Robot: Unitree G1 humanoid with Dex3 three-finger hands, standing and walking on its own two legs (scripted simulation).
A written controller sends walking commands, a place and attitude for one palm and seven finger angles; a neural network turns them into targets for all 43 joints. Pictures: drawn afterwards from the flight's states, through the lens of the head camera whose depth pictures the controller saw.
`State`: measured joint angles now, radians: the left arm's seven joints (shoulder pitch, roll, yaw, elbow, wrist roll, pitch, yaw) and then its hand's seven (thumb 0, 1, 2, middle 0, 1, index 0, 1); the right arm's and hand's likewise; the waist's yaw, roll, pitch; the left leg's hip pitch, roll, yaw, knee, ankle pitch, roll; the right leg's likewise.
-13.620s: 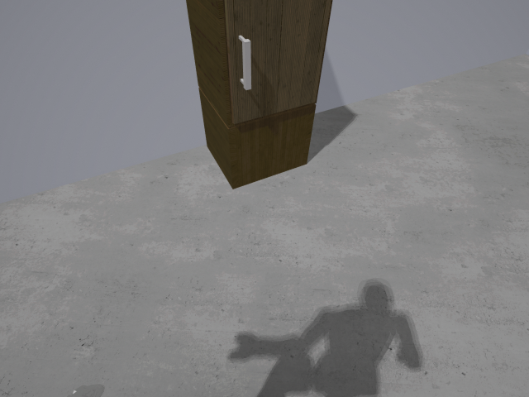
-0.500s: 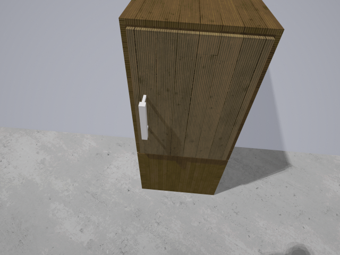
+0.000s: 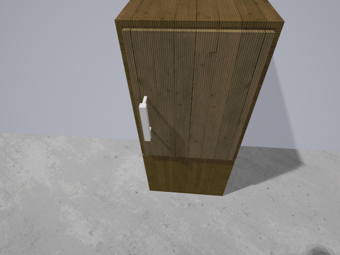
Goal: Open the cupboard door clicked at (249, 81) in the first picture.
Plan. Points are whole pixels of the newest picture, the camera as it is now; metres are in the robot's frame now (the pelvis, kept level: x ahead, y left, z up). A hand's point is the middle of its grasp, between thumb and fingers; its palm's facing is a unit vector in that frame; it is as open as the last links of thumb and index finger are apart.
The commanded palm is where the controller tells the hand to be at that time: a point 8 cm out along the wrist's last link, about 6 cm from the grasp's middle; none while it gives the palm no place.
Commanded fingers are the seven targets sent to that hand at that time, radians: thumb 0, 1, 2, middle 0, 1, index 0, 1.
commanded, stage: look again from close up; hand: left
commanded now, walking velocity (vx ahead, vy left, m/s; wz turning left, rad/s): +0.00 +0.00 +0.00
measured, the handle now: (146, 119) +0.60 +0.13 -0.07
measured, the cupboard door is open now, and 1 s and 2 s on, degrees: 0 0 0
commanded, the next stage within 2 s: raise the hand with hooked fingers in 0.22 s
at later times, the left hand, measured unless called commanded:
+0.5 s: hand (107, 229) +0.19 +0.17 -0.04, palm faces +0.25 -0.96 -0.10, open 7.5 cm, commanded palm +0.13 +0.21 -0.07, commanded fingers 0.00 0.67 0.80 -0.22 -0.45 -0.22 -0.45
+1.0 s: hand (104, 234) +0.19 +0.18 -0.07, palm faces -0.06 -1.00 -0.05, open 10.1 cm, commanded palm +0.16 +0.24 -0.06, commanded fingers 0.00 0.08 0.55 -0.26 -0.82 -0.26 -0.82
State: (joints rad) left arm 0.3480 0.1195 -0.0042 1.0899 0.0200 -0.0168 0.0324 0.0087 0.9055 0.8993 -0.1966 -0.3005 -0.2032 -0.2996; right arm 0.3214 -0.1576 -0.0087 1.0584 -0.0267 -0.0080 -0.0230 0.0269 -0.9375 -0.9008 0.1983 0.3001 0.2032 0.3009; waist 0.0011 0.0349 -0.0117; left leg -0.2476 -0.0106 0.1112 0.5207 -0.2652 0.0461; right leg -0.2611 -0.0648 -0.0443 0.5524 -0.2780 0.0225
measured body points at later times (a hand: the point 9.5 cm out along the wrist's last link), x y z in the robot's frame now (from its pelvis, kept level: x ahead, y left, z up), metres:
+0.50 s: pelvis +0.01 -0.03 -0.01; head +0.03 -0.04 +0.44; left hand +0.18 +0.22 -0.03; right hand +0.11 -0.28 -0.13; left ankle +0.01 +0.09 -0.73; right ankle +0.01 -0.13 -0.73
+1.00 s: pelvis -0.02 -0.04 -0.11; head +0.07 -0.03 +0.33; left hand +0.19 +0.24 -0.06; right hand +0.21 -0.24 -0.19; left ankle +0.01 +0.09 -0.73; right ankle +0.01 -0.13 -0.73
